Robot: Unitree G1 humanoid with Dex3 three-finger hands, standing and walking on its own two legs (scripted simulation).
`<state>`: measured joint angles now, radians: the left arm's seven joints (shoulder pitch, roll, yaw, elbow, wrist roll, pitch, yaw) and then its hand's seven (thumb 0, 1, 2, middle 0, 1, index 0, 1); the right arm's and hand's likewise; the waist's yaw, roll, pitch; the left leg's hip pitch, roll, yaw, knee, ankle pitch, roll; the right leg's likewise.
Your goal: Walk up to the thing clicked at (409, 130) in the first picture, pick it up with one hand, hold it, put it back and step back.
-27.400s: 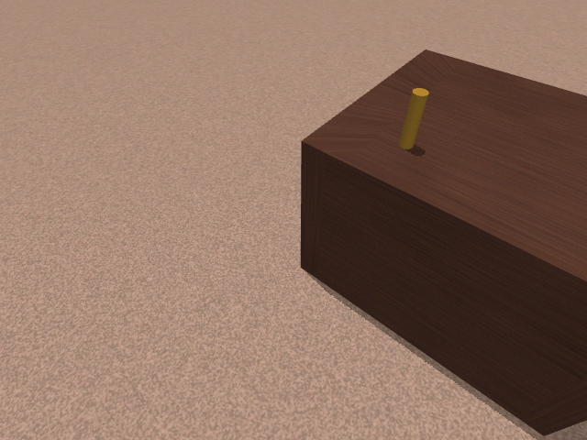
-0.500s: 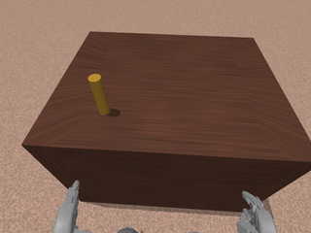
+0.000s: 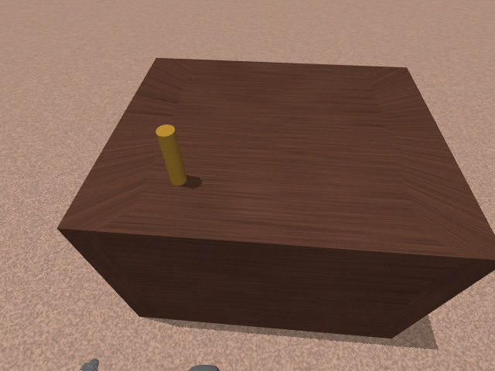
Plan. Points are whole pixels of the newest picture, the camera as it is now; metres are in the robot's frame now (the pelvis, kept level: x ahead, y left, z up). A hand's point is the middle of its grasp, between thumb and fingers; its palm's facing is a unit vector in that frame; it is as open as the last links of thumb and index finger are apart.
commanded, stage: stand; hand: left
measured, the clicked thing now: (172, 157) +0.55 +0.21 -0.01
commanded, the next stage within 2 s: none
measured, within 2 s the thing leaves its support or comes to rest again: neither
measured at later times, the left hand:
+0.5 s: hand out of the picture +0.03 +0.25 -0.13, palm faces -0.01 -0.94 -0.34, open 8.4 cm
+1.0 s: hand out of the picture +0.05 +0.24 -0.12, palm faces -0.02 -0.94 -0.33, open 7.4 cm
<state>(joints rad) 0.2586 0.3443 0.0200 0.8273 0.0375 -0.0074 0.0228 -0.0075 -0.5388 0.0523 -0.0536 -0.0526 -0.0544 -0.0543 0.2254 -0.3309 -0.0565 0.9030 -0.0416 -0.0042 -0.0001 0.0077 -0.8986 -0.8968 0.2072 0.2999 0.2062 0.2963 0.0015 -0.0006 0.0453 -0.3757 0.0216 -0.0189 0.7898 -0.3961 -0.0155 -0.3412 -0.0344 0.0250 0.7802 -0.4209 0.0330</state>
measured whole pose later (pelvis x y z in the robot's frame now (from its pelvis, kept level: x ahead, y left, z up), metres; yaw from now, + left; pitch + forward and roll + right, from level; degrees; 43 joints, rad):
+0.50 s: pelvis -0.01 +0.00 +0.03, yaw +1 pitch -5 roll +0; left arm 0.18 0.33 0.00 1.12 0.02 -0.02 0.01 0.00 0.71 0.86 -0.20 -0.30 -0.20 -0.30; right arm 0.14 -0.32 -0.03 1.12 -0.02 -0.01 0.00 0.00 -0.90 -0.89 0.21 0.30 0.21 0.30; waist 0.00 0.01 0.06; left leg -0.16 0.02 -0.03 0.45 -0.21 -0.02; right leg -0.13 -0.04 0.01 0.44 -0.24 0.04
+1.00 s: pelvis +0.00 -0.01 +0.04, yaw +0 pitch -4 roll +0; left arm 0.13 0.33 0.00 1.16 0.02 -0.01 0.00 0.01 0.90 0.90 -0.20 -0.30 -0.20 -0.30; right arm 0.13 -0.33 -0.01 1.16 -0.01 -0.01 0.00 0.00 -0.90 -0.89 0.21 0.30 0.21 0.30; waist 0.00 0.01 0.07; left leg -0.13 0.03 -0.02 0.38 -0.18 -0.03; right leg -0.10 -0.03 0.01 0.38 -0.21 0.03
